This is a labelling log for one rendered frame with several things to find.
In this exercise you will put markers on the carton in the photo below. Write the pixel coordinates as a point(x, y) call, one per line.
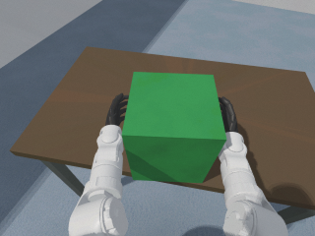
point(173, 129)

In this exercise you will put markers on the robot right upper arm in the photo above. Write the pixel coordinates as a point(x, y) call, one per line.
point(244, 218)

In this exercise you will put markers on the robot right forearm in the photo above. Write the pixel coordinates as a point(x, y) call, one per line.
point(237, 176)

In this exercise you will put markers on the robot left forearm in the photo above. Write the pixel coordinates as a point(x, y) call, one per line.
point(105, 180)

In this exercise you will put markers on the right robot hand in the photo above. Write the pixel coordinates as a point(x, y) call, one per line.
point(228, 115)

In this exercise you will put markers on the robot left upper arm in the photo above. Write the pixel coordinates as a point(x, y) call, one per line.
point(102, 217)

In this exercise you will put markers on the table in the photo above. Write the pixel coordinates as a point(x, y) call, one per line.
point(274, 110)

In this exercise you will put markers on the left robot hand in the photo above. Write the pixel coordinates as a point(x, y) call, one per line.
point(114, 112)

